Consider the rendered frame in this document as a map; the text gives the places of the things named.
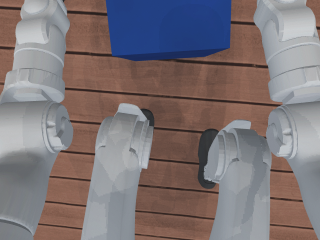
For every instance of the right robot forearm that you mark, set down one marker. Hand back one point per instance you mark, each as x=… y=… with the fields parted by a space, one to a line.
x=292 y=50

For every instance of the carton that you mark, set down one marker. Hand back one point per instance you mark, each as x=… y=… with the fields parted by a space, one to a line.
x=144 y=30

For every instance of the right robot upper arm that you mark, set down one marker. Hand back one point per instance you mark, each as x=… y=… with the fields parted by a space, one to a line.
x=293 y=132

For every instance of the robot left shin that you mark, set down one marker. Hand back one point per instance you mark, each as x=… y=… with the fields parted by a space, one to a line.
x=104 y=128

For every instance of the left robot upper arm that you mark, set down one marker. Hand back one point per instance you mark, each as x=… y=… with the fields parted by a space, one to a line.
x=32 y=133

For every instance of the left robot forearm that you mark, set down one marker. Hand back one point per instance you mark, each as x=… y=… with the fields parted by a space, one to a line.
x=39 y=53

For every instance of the left robot foot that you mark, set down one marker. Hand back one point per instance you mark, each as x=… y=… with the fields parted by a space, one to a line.
x=149 y=115

